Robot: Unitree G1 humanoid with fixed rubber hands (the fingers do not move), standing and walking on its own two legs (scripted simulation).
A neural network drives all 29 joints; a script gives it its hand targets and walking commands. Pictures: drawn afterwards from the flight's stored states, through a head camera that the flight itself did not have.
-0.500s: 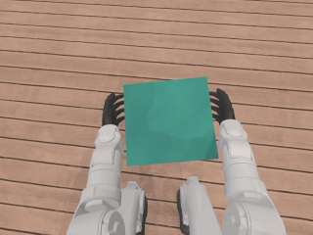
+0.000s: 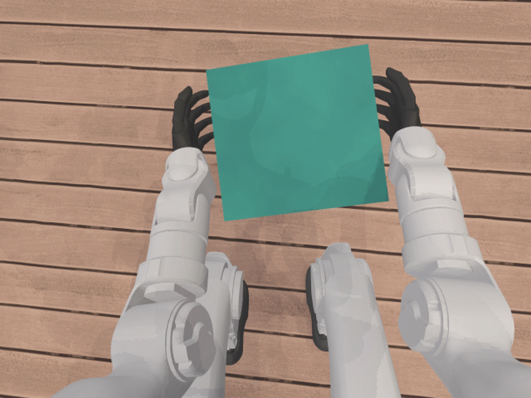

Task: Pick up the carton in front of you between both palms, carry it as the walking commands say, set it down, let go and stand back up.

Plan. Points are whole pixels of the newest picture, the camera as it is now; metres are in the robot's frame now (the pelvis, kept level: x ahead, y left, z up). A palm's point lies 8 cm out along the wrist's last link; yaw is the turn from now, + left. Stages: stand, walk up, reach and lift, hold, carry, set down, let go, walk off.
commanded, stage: set down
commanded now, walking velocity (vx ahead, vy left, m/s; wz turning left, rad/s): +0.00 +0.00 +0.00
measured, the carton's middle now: (294, 149) +0.47 -0.06 -0.19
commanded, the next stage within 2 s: none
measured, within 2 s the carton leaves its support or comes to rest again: rests again in 0.86 s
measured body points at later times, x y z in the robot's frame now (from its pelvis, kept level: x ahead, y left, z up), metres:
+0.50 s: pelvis -0.01 +0.00 -0.10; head +0.33 -0.07 +0.18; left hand +0.51 +0.09 -0.25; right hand +0.52 -0.21 -0.26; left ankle +0.09 +0.12 -0.45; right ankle +0.11 -0.11 -0.45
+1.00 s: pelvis -0.02 +0.00 -0.12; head +0.32 -0.06 +0.17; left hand +0.51 +0.10 -0.27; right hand +0.52 -0.21 -0.28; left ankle +0.09 +0.12 -0.45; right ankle +0.11 -0.11 -0.45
